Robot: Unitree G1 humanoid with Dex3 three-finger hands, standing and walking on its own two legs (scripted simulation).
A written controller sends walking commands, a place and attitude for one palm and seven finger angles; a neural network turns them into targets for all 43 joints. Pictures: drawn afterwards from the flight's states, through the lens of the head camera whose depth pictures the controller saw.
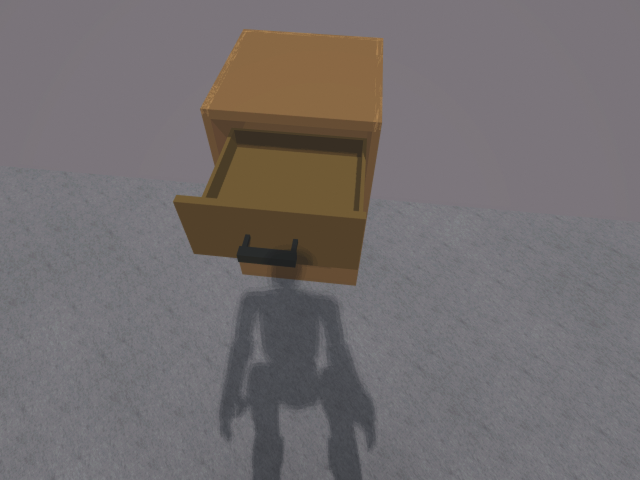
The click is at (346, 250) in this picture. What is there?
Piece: drawer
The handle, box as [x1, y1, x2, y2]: [237, 234, 297, 266]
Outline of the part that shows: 237,252 238,261 294,266 296,260 297,239 293,239 290,251 248,247 247,245 250,237 249,235 245,234 243,243 241,246 239,246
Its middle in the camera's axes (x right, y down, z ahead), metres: -0.11 +0.02 +0.82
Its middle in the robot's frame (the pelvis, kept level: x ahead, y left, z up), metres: +0.57 +0.14 -0.18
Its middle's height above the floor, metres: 0.60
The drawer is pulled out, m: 0.28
